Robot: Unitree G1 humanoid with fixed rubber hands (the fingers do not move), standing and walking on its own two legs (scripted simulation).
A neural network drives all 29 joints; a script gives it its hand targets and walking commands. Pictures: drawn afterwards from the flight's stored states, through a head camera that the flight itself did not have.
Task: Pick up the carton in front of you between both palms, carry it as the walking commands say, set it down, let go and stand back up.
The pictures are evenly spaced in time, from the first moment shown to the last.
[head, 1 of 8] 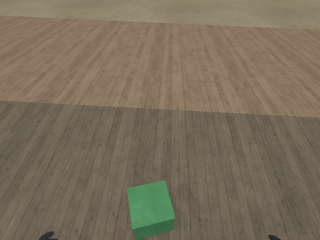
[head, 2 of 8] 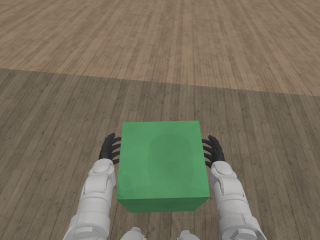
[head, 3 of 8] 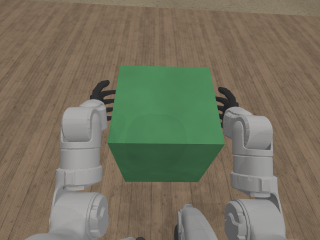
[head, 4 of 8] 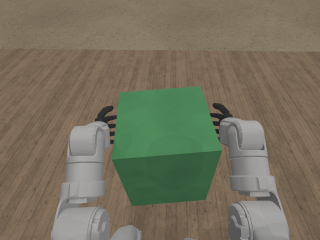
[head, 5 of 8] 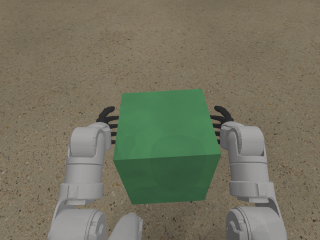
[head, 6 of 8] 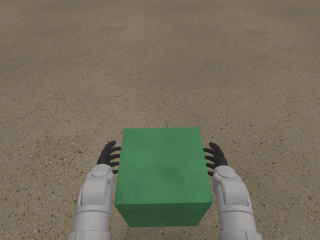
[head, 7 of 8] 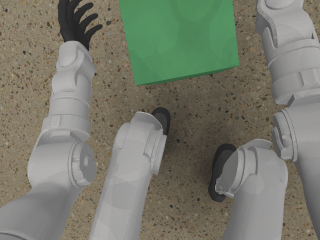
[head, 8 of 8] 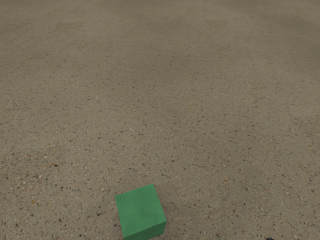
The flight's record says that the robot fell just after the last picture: no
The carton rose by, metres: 0.67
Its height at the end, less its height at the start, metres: -0.41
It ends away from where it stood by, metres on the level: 5.60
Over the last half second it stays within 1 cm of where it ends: yes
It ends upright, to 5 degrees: yes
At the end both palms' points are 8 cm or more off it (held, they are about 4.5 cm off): yes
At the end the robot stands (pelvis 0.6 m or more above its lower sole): yes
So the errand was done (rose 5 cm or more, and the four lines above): yes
